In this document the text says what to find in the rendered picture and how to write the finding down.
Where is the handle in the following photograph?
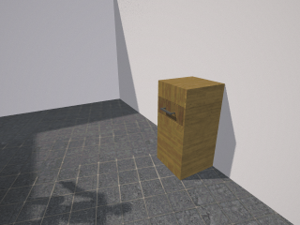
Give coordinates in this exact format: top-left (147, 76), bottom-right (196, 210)
top-left (160, 107), bottom-right (175, 115)

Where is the cabinet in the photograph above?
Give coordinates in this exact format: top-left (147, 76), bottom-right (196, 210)
top-left (157, 76), bottom-right (225, 180)

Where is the drawer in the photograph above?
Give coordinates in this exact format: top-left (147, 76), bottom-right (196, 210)
top-left (158, 97), bottom-right (184, 126)

